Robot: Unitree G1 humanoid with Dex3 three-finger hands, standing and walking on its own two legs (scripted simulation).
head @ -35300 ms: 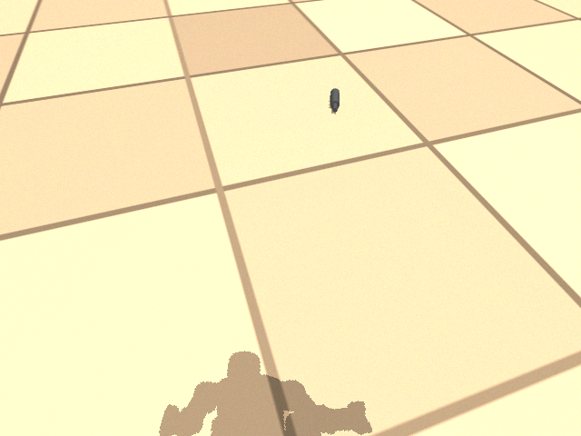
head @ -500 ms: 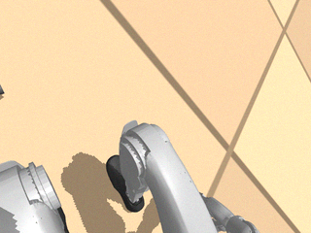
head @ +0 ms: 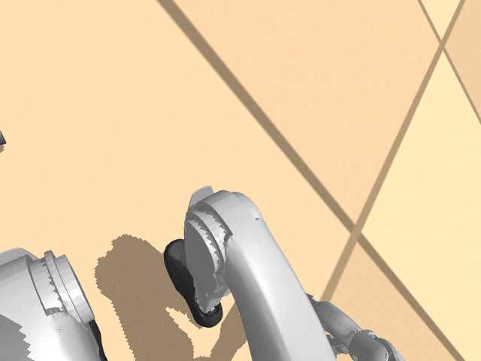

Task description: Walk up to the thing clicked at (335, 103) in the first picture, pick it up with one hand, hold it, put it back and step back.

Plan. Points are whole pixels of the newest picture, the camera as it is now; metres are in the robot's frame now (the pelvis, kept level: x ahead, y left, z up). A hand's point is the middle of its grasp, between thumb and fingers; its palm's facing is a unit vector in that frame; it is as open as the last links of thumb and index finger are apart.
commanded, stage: withdraw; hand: left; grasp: from above
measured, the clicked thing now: out of the picture +0.46 +0.30 -0.28
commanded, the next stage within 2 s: home in 0.82 s
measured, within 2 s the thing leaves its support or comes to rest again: neither
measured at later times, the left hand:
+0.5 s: hand out of the picture +0.45 +0.35 -0.12, palm faces -0.34 -0.10 -0.93, open 14.1 cm
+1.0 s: hand out of the picture +0.43 +0.34 -0.14, palm faces -0.47 -0.13 -0.87, open 13.8 cm
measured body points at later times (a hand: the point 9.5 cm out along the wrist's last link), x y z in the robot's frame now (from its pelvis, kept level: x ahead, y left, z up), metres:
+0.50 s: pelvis +0.00 +0.00 +0.03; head +0.22 +0.11 +0.41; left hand +0.46 +0.36 -0.06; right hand +0.10 -0.24 -0.07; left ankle +0.06 +0.12 -0.27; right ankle +0.11 -0.10 -0.27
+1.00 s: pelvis -0.01 -0.01 +0.02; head +0.22 +0.10 +0.39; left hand +0.45 +0.35 -0.09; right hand +0.06 -0.28 -0.06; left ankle +0.06 +0.12 -0.27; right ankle +0.11 -0.10 -0.27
